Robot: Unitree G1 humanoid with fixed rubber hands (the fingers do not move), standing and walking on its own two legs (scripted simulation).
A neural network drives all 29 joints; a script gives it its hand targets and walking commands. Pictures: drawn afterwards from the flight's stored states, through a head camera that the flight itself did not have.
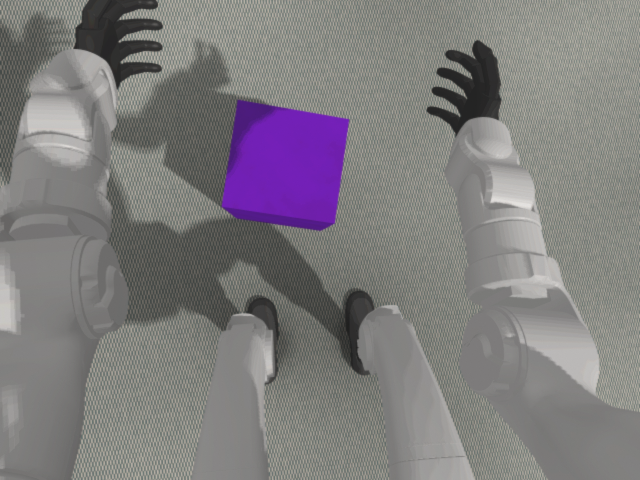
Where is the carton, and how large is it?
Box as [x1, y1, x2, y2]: [222, 100, 348, 230]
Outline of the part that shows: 238,100 222,206 235,217 318,230 334,223 348,119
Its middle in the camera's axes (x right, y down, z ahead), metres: -0.07 -0.15 +0.85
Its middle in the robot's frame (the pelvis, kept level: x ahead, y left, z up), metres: +0.52 +0.02 -0.52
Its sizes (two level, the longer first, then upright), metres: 0.210 0.200 0.250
